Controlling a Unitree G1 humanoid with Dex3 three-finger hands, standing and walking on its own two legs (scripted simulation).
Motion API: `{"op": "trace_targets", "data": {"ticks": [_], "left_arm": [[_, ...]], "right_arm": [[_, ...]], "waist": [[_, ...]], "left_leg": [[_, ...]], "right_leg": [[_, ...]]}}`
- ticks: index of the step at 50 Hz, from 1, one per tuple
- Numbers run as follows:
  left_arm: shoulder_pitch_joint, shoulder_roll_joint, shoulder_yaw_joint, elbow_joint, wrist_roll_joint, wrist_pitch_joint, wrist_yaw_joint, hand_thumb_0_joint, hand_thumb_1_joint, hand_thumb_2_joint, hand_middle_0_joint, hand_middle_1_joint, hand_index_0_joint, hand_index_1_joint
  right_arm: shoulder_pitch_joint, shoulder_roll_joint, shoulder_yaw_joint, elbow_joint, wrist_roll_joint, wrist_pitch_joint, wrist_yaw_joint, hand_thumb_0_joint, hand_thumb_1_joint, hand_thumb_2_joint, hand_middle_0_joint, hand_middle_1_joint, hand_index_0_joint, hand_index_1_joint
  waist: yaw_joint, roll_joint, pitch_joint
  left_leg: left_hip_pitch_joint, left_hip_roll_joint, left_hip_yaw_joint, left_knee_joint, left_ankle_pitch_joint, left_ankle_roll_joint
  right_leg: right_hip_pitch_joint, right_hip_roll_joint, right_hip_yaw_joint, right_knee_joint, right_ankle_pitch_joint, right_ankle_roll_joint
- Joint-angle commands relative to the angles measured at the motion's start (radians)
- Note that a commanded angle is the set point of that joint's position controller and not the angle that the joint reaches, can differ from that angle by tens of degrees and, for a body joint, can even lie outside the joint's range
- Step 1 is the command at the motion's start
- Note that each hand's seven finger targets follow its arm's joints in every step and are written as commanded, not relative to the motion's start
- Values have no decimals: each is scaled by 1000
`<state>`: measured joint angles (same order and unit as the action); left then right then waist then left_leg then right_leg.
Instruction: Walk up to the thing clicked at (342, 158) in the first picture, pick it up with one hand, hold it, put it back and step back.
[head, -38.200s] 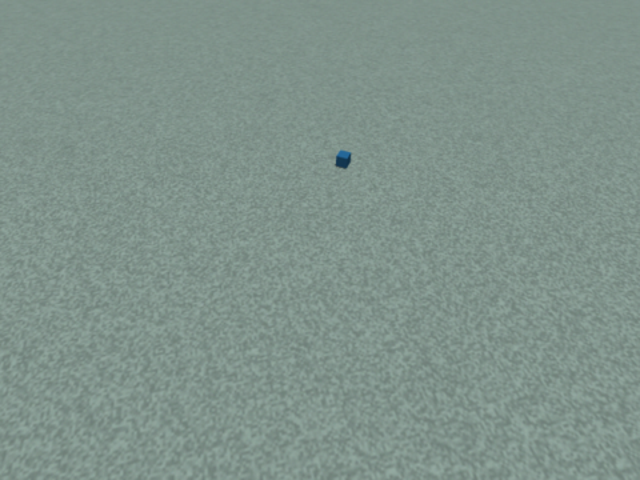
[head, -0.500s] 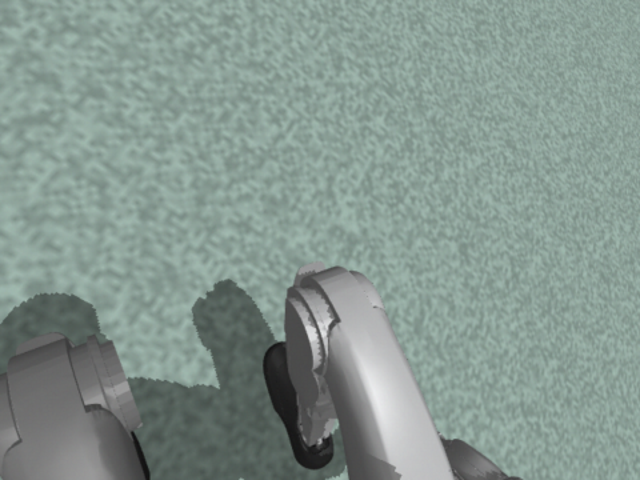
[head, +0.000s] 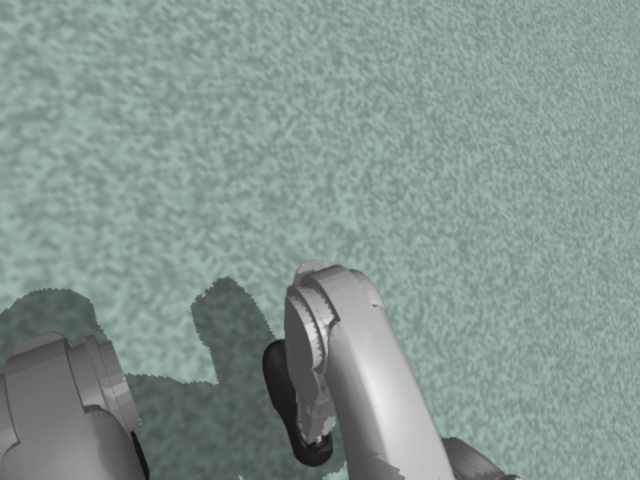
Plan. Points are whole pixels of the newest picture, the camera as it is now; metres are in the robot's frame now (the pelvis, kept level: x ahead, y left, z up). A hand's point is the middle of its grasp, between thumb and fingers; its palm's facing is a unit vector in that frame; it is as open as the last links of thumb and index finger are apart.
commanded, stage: open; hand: left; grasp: from above
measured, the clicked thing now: out of the picture +0.42 +0.32 -0.26
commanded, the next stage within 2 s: withdraw in 0.16 s
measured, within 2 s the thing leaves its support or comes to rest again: neither
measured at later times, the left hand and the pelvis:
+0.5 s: hand out of the picture +0.42 +0.33 -0.22, palm faces -0.35 -0.17 -0.92, open 13.8 cm; pelvis +0.00 +0.00 +0.00, yaw +0 degrees
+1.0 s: hand out of the picture +0.39 +0.35 -0.06, palm faces -0.51 -0.14 -0.85, open 13.9 cm; pelvis -0.01 -0.01 +0.07, yaw +8 degrees
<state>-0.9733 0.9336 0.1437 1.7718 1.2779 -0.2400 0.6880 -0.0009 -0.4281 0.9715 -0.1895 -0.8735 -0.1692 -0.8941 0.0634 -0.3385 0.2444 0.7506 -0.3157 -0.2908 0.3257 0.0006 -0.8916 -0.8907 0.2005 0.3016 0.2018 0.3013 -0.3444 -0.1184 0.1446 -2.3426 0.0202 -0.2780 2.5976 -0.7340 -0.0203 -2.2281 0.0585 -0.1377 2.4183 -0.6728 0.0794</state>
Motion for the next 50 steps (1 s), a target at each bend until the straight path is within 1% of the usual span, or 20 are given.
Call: {"op": "trace_targets", "data": {"ticks": [1,3,7,13,15,21,23,25,29,31,34,36,39,40,41,42,45,46,47,50], "left_arm": [[-246,223,20,-96,-10,-7,41,0,-491,1018,-113,-940,-98,-954],[-232,231,30,-89,4,-6,44,0,-496,1020,-107,-942,-92,-957],[-234,213,14,-87,0,-2,47,0,-486,1043,-97,-989,-87,-998],[-229,230,34,-87,-5,4,45,0,-472,1039,-95,-997,-88,-1002],[-234,218,17,-78,-14,3,39,0,-493,968,-72,-1019,-87,-1002],[-219,249,65,-242,-6,6,30,0,-496,970,-70,-1015,-84,-999],[-199,233,80,-333,-17,19,23,0,-502,975,-70,-1010,-80,-998],[-191,144,28,-380,-27,38,-2,0,-505,979,-68,-1006,-76,-996],[-168,97,20,-539,-71,103,-58,0,-509,986,-68,-1006,-73,-999],[-145,47,-8,-587,-94,141,-108,0,-516,998,-71,-1004,-71,-1003],[-185,42,-31,-635,-111,180,-206,0,-521,1004,-80,-1002,-76,-1006],[-193,-31,-75,-610,-131,189,-277,0,-533,1013,-83,-1001,-74,-1010],[-147,-37,-81,-510,-153,174,-389,0,-534,1016,-84,-1006,-75,-1016],[-159,-48,-86,-521,-160,159,-422,0,-528,1014,-83,-1011,-76,-1019],[-167,-116,-145,-523,-168,140,-457,0,-530,1015,-90,-1009,-81,-1018],[-150,-61,-113,-505,-165,127,-480,0,-531,1019,-89,-1015,-80,-1025],[-204,-26,-120,-561,-161,60,-523,0,-511,1008,-102,-999,-94,-1009],[-195,-5,-116,-554,-151,37,-523,0,-502,1003,-105,-1000,-99,-1007],[-241,-2,-122,-608,-147,5,-517,0,-483,987,-117,-982,-112,-988],[-258,34,-98,-581,-110,-57,-462,0,-485,989,-110,-986,-108,-990]], "right_arm": [[173,-328,-87,8,20,-8,-10,0,-877,-894,202,301,201,301],[175,-331,-86,4,9,-9,-8,0,-876,-893,201,301,201,301],[157,-328,-89,9,14,-11,-9,0,-876,-893,202,301,201,301],[174,-335,-88,10,7,-7,-10,0,-874,-892,201,300,201,300],[165,-330,-88,10,11,-8,-14,0,-897,-897,201,301,201,300],[190,-325,-120,10,18,0,-10,0,-897,-898,201,300,201,300],[184,-320,-151,11,30,9,-7,0,-898,-899,201,301,201,301],[172,-298,-171,2,47,17,3,0,-895,-899,201,300,201,300],[209,-277,-228,15,105,58,7,0,-894,-899,201,300,200,300],[215,-265,-254,10,147,91,0,0,-895,-900,200,300,200,300],[249,-247,-283,3,187,140,-18,0,-899,-902,200,300,200,300],[256,-224,-290,-5,198,169,-36,0,-903,-905,200,301,200,301],[264,-222,-300,-34,215,198,-74,0,-905,-905,200,300,200,300],[269,-218,-300,-43,218,206,-89,0,-904,-904,200,300,200,300],[244,-198,-288,-72,218,210,-101,0,-905,-905,200,300,200,300],[250,-207,-291,-66,224,217,-119,0,-905,-904,200,300,200,300],[236,-198,-273,-91,224,230,-163,0,-901,-903,200,300,200,300],[234,-183,-266,-85,223,232,-172,0,-899,-901,200,300,200,300],[240,-184,-261,-78,221,232,-184,0,-899,-901,200,300,200,300],[237,-181,-240,-72,208,239,-200,0,-896,-900,200,300,200,300]], "waist": [[-48,469,-605],[-48,478,-605],[-51,490,-605],[-51,473,-613],[-54,461,-603],[-12,585,-732],[29,657,-801],[36,649,-803],[99,641,-879],[121,623,-901],[124,520,-896],[104,437,-870],[80,250,-747],[82,240,-735],[75,222,-709],[85,182,-682],[95,156,-674],[111,181,-693],[116,203,-713],[116,255,-749]], "left_leg": [[447,17,135,-273,204,23],[470,19,126,-286,219,18],[467,20,130,-280,218,17],[454,18,135,-281,213,22],[443,20,136,-274,200,23],[547,17,142,-299,279,8],[589,18,145,-328,281,-2],[579,15,154,-334,275,-1],[595,5,179,-401,272,8],[590,1,189,-437,258,14],[566,-4,208,-462,233,32],[529,-12,215,-472,208,42],[417,-22,215,-487,132,61],[401,-25,217,-496,112,62],[399,-28,224,-506,102,60],[387,-30,223,-511,71,64],[376,-36,240,-500,76,59],[391,-33,244,-504,83,57],[410,-34,246,-491,96,54],[446,-30,243,-482,128,51]], "right_leg": [[322,30,-137,-198,246,-88],[319,31,-146,-196,251,-89],[320,31,-140,-192,259,-89],[330,34,-140,-206,250,-88],[334,33,-132,-211,240,-87],[356,29,-132,-188,303,-98],[330,28,-124,-187,293,-109],[291,26,-121,-187,291,-110],[268,16,-86,-236,282,-117],[261,8,-66,-258,267,-120],[313,10,-30,-323,247,-118],[338,7,-14,-361,222,-117],[370,4,8,-421,128,-113],[378,-2,13,-431,107,-113],[392,-1,18,-451,88,-116],[389,-5,22,-465,46,-115],[408,-12,32,-480,29,-116],[415,-11,39,-467,40,-113],[395,-15,35,-464,57,-115],[379,-15,26,-433,96,-112]]}}
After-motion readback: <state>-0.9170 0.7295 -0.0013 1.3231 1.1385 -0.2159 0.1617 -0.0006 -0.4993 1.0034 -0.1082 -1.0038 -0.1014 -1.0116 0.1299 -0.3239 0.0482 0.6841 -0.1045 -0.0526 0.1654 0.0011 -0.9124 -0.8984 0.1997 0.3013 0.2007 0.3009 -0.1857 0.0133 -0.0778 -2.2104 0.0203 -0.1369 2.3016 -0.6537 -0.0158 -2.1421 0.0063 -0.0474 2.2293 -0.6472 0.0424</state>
